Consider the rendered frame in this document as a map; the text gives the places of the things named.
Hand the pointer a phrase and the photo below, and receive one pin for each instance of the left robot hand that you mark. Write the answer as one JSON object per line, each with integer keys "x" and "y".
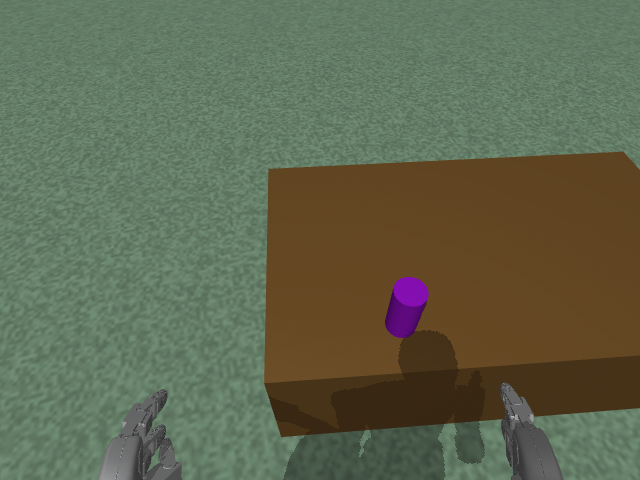
{"x": 128, "y": 457}

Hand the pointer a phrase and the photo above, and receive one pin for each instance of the right robot hand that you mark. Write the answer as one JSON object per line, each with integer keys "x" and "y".
{"x": 528, "y": 449}

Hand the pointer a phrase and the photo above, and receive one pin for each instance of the can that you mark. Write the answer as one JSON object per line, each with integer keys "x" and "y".
{"x": 407, "y": 302}

